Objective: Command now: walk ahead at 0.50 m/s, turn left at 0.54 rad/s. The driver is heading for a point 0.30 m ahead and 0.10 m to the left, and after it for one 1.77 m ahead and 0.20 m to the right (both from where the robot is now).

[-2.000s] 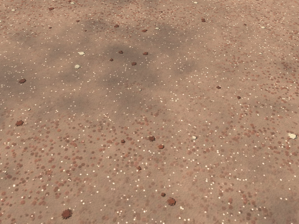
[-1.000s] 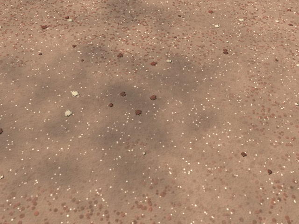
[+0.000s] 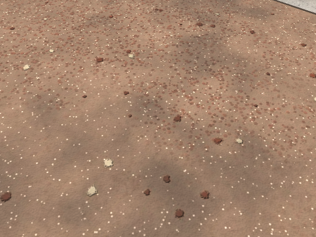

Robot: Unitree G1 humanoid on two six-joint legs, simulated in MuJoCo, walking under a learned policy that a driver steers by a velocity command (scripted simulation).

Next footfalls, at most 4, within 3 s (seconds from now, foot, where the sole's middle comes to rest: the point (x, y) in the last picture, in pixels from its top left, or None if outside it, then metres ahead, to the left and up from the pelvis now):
0.02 left None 0.17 0.09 -0.76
0.46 right None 0.43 -0.05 -0.76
0.84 left None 0.34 0.16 -0.76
1.28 right None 0.31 -0.10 -0.76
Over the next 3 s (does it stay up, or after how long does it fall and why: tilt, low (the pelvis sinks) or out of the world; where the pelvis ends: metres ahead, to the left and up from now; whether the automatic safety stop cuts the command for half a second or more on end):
stays up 0.41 -0.06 0.03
